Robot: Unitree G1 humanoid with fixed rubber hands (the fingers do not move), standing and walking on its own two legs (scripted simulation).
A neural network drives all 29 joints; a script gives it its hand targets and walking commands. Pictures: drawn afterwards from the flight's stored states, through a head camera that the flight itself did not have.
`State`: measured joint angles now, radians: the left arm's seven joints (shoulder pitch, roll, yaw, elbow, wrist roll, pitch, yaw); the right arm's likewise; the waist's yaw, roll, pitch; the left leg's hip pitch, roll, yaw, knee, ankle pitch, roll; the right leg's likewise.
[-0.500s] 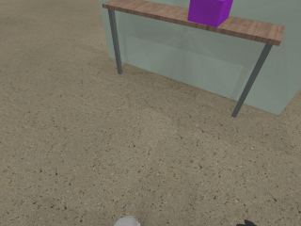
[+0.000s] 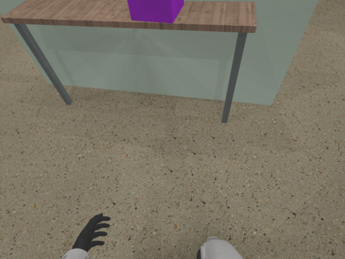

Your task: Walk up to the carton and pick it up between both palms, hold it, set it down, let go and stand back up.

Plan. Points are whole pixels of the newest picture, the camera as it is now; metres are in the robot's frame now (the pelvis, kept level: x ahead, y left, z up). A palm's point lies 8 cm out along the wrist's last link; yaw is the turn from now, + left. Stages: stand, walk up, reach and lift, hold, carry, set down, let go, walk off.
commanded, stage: walk up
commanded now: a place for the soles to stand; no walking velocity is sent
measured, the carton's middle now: out of the picture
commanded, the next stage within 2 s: none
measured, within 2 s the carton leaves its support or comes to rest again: neither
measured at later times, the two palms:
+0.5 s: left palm (60, 233) +0.22 +0.32 -0.11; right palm (250, 166) +0.35 -0.21 -0.07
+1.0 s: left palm (103, 118) +0.57 +0.25 -0.06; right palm (263, 158) +0.39 -0.27 -0.11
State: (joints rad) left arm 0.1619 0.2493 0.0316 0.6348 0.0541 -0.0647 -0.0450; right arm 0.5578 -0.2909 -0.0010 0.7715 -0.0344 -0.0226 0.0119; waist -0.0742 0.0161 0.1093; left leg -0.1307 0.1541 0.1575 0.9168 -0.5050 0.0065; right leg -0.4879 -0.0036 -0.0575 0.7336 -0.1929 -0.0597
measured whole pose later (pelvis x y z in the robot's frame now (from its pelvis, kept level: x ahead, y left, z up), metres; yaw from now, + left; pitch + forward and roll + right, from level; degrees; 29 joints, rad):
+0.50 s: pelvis +0.23 +0.05 +0.01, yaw -1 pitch -3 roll -1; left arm 0.49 0.30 0.02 0.73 0.04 -0.01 -0.02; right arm 0.29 -0.27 -0.02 0.60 -0.05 -0.06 0.01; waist 0.05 -0.01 0.08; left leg -0.42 0.04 0.08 0.72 -0.26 0.04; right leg -0.29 0.00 0.01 1.09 -0.49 -0.01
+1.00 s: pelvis +0.43 +0.00 +0.01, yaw -3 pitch -4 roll +1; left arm 0.27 0.26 0.02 0.63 0.04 -0.05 0.00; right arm 0.50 -0.31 -0.02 0.71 -0.04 0.01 0.02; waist -0.04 0.04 0.10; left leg -0.36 0.05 0.02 1.19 -0.45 0.00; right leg -0.35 -0.02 -0.06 0.68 -0.26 -0.04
